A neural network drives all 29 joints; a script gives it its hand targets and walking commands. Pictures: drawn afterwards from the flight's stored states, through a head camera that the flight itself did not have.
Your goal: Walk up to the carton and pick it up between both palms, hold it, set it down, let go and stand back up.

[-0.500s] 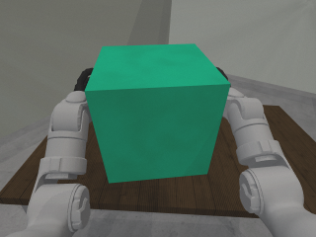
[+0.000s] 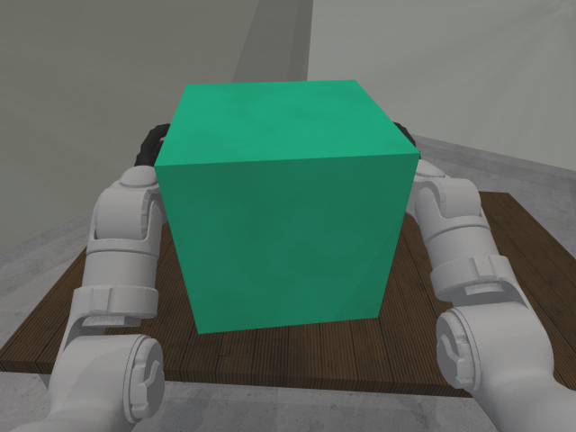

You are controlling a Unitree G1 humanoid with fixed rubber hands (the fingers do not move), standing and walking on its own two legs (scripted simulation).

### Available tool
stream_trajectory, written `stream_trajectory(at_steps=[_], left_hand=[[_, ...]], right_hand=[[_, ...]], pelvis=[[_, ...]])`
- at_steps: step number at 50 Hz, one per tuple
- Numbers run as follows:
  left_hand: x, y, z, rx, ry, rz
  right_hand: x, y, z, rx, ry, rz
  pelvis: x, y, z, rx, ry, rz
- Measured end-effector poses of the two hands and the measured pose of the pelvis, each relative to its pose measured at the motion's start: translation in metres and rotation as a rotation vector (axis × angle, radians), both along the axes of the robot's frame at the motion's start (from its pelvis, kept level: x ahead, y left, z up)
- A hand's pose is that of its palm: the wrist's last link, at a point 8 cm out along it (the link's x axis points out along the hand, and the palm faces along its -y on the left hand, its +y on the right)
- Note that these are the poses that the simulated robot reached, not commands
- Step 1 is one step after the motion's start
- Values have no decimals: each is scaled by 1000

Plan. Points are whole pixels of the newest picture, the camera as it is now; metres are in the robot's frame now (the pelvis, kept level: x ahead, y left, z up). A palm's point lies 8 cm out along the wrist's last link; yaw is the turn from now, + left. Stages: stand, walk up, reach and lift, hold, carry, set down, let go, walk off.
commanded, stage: hold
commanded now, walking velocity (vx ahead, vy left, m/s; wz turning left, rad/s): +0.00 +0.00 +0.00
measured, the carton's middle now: (281, 199) +0.38 +0.01 +0.23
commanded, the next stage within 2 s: set down in 0.12 s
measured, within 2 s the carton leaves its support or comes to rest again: neither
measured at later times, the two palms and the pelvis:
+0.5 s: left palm (153, 181) +0.38 +0.18 +0.25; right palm (394, 180) +0.40 -0.15 +0.25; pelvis +0.00 +0.00 +0.00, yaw +0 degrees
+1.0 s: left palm (171, 204) +0.40 +0.17 +0.21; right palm (395, 203) +0.41 -0.17 +0.21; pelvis +0.01 +0.00 +0.00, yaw +0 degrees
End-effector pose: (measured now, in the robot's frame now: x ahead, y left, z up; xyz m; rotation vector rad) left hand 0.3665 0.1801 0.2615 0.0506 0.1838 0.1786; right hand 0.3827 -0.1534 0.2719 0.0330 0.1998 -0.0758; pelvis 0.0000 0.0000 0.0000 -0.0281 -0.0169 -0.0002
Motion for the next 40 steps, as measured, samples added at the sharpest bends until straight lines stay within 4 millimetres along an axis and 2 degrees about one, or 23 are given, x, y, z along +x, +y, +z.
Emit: stream_trajectory(at_steps=[12, 19, 30, 40], left_hand=[[0, 0, 1, 2, -5, 1], [6, 1, 5, 31, -56, 9], [25, 1, -25, 34, -31, 13], [33, -7, -48, -5, -11, 17]], right_hand=[[0, 0, 1, 1, -4, 0], [9, 1, 2, 0, -60, 13], [28, 0, -39, 7, -39, 26], [34, -7, -61, 2, -21, 17]], pelvis=[[0, 0, 0, 0, 0, 0], [0, 0, 0, 0, -1, 0], [0, 0, 0, 0, -14, 1], [7, -1, 0, -2, -4, -1]])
